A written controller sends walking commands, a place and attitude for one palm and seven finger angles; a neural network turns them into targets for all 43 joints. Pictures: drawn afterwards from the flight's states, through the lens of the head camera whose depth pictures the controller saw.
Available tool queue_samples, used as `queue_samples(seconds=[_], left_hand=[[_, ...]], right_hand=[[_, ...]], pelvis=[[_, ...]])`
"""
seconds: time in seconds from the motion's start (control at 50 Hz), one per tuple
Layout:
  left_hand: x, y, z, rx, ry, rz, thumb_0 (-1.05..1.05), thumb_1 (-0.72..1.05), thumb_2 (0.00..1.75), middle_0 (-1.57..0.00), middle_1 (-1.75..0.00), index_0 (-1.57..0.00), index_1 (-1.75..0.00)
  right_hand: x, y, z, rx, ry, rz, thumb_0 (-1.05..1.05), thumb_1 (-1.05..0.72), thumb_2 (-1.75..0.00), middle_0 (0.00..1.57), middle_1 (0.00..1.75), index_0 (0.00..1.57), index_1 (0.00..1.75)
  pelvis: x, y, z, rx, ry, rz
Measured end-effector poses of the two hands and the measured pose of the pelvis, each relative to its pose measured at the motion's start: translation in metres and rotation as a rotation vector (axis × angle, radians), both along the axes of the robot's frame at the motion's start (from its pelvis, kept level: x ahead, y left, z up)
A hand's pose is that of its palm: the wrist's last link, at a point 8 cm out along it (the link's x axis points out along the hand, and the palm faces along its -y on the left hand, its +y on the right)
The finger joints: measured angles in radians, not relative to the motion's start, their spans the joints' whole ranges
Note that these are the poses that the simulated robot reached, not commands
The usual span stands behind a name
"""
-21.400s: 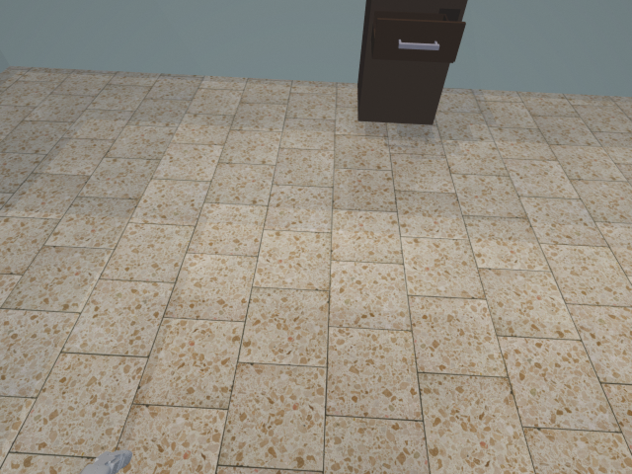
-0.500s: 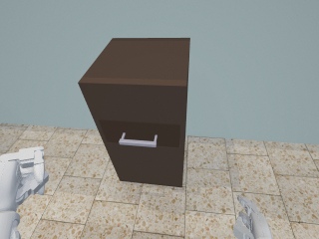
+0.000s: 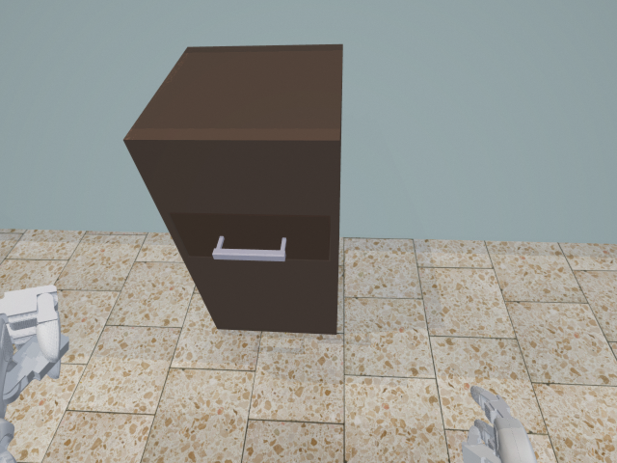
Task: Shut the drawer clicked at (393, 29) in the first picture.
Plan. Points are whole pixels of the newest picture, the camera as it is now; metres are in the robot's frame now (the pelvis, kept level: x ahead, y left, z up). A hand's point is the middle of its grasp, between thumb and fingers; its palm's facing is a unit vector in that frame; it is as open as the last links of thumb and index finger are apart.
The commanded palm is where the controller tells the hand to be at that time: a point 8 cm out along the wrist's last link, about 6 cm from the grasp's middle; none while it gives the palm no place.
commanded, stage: step back with the hand held close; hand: left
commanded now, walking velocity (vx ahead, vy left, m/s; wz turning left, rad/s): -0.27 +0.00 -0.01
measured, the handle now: (250, 248) +0.64 +0.20 -0.25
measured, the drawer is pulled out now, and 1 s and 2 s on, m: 0.00 0.00 0.00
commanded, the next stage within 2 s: stop stepping back and stand still in 1.26 s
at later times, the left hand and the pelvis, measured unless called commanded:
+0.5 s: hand out of the picture +0.12 +0.26 +0.15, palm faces +0.37 -0.81 -0.46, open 3.3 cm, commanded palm +0.07 +0.30 +0.18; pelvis -0.06 +0.02 -0.01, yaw +0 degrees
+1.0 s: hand out of the picture +0.07 +0.26 +0.16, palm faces +0.36 -0.81 -0.46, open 3.3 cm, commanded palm +0.00 +0.31 +0.18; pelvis -0.12 +0.02 -0.02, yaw +3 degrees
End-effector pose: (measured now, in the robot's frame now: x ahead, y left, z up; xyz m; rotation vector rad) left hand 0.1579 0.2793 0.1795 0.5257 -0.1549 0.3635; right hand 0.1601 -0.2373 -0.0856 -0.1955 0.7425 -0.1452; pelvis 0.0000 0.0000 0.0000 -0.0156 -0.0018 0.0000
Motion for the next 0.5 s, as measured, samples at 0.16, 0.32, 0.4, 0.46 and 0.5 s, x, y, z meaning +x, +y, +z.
queue_samples(seconds=[0.16,0.32,0.4,0.46,0.5], left_hand=[[-0.015,0.007,-0.007,0.024,0.086,-0.051,0.02,0.89,0.9,-1.41,-1.59,-1.41,-1.6],[-0.044,0.022,0.004,0.049,0.001,-0.026,0.02,0.89,0.9,-1.41,-1.59,-1.41,-1.6],[-0.058,0.025,-0.003,0.027,-0.009,-0.01,0.02,0.89,0.9,-1.41,-1.6,-1.41,-1.6],[-0.068,0.024,-0.009,0.013,-0.01,-0.008,0.02,0.89,0.9,-1.41,-1.6,-1.41,-1.6],[-0.074,0.023,-0.011,0.004,-0.018,-0.013,0.02,0.89,0.9,-1.41,-1.6,-1.41,-1.6]], right_hand=[[-0.023,0.004,-0.005,-0.023,0.067,-0.049,0.02,-0.91,-0.9,0.2,0.3,0.2,0.3],[-0.024,0.024,0.004,-0.011,0.006,-0.019,0.02,-0.91,-0.9,0.2,0.3,0.21,0.3],[-0.026,0.032,0.009,-0.004,-0.041,0.006,0.02,-0.91,-0.9,0.2,0.3,0.21,0.3],[-0.031,0.034,0.012,-0.012,-0.058,0.024,0.02,-0.91,-0.9,0.2,0.3,0.21,0.3],[-0.038,0.034,0.013,-0.025,-0.057,0.033,0.02,-0.91,-0.9,0.2,0.3,0.21,0.3]], pelvis=[[-0.014,0.014,0.0,0.012,0.029,-0.008],[-0.035,0.022,-0.003,0.015,0.014,-0.006],[-0.048,0.023,-0.005,0.013,0.008,-0.007],[-0.057,0.023,-0.007,0.005,0.008,-0.005],[-0.063,0.024,-0.008,-0.002,0.009,-0.002]])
